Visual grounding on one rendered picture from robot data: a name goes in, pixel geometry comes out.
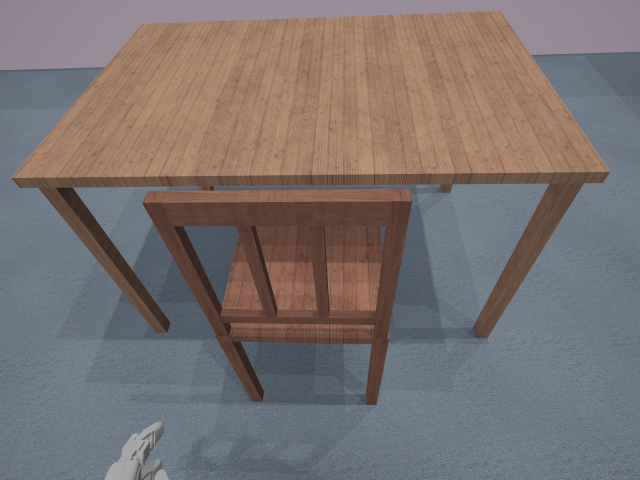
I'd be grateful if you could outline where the chair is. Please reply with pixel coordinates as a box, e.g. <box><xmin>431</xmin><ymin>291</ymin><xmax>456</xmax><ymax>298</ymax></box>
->
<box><xmin>142</xmin><ymin>189</ymin><xmax>412</xmax><ymax>405</ymax></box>

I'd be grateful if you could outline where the table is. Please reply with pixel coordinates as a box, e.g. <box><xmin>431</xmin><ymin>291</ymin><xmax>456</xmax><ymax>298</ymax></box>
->
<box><xmin>11</xmin><ymin>11</ymin><xmax>610</xmax><ymax>338</ymax></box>

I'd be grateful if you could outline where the left robot hand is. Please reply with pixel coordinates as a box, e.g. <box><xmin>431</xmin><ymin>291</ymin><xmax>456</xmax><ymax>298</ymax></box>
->
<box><xmin>104</xmin><ymin>422</ymin><xmax>169</xmax><ymax>480</ymax></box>

